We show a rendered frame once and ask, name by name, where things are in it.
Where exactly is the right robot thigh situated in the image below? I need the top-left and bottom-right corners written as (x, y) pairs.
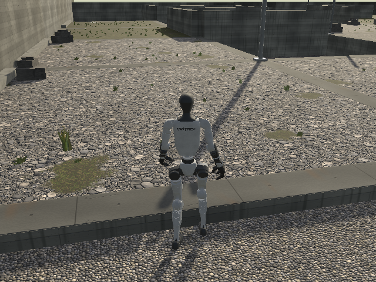
top-left (196, 163), bottom-right (209, 199)

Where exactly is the robot left upper arm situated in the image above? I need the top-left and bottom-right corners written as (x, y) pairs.
top-left (161, 119), bottom-right (174, 150)

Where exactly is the left robot forearm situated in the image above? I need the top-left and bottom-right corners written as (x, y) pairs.
top-left (159, 142), bottom-right (167, 159)

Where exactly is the right robot hand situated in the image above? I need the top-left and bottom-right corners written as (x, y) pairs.
top-left (212, 165), bottom-right (225, 180)

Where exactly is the right robot forearm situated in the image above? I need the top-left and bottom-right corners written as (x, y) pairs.
top-left (210, 143), bottom-right (223, 167)

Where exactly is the robot right shin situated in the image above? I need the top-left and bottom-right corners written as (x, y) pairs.
top-left (199, 189), bottom-right (207, 228)

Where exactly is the left robot hand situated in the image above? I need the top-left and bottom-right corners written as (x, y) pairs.
top-left (159, 156), bottom-right (173, 166)

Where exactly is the robot right upper arm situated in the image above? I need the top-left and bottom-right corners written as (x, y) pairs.
top-left (199, 119), bottom-right (215, 152)

